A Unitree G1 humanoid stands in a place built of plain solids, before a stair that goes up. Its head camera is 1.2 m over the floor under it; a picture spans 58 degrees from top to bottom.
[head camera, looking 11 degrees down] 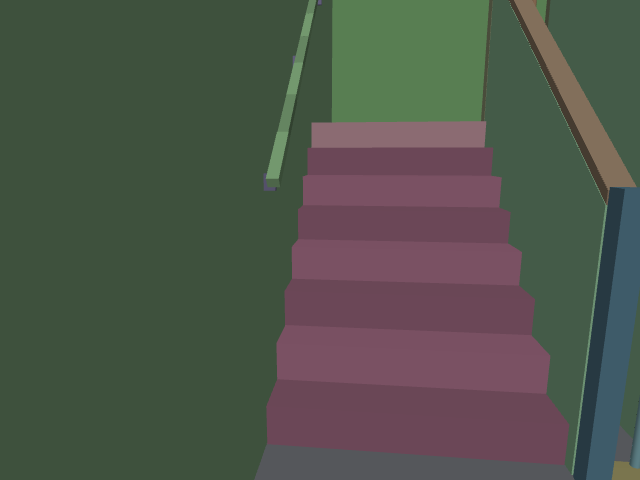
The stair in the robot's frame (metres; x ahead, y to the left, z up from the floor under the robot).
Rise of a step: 0.18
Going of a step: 0.22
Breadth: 1.20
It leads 6 degrees to the right of straight ahead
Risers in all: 8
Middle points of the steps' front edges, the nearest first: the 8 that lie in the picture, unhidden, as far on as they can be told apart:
1.57 -0.37 0.18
1.79 -0.40 0.36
2.01 -0.42 0.54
2.23 -0.44 0.72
2.45 -0.46 0.90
2.67 -0.49 1.07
2.89 -0.51 1.25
3.11 -0.53 1.43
